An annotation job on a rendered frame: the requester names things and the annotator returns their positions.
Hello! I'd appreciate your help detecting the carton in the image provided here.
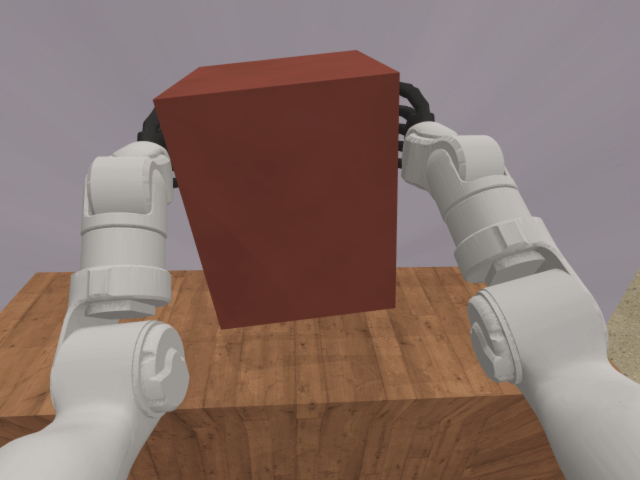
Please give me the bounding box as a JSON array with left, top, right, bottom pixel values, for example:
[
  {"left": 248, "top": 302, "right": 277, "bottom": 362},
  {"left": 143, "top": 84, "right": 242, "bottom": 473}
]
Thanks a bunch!
[{"left": 153, "top": 50, "right": 400, "bottom": 330}]

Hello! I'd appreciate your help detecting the robot right forearm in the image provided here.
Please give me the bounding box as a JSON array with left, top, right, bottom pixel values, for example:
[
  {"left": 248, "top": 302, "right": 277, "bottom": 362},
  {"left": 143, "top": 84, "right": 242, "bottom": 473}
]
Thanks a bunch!
[{"left": 401, "top": 121, "right": 609, "bottom": 353}]

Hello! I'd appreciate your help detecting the left robot upper arm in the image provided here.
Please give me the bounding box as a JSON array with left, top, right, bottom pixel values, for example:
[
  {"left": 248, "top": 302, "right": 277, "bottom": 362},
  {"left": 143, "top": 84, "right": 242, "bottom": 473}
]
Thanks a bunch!
[{"left": 0, "top": 320, "right": 189, "bottom": 480}]

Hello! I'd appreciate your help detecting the robot left forearm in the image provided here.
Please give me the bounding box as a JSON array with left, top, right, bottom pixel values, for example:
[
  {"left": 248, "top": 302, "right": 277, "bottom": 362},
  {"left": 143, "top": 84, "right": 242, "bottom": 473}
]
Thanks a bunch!
[{"left": 50, "top": 141, "right": 174, "bottom": 409}]

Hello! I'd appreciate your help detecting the pedestal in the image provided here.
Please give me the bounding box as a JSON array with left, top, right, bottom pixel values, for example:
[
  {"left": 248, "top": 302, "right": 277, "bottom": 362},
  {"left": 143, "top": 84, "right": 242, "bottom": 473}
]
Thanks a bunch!
[{"left": 0, "top": 267, "right": 623, "bottom": 480}]

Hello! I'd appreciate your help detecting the left robot hand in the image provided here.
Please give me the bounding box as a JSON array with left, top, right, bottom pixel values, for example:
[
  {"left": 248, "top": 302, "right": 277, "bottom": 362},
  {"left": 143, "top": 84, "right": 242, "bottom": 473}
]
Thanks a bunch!
[{"left": 137, "top": 107, "right": 178, "bottom": 188}]

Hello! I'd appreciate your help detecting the right robot upper arm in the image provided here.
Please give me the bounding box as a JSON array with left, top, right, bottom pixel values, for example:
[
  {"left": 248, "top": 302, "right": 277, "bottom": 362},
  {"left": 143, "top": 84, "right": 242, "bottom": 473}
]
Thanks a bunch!
[{"left": 467, "top": 269, "right": 640, "bottom": 480}]

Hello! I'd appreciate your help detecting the right robot hand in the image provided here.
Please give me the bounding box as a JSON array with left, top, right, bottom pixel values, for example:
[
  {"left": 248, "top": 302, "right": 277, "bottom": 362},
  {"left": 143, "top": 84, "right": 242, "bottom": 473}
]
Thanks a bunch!
[{"left": 398, "top": 82, "right": 435, "bottom": 169}]

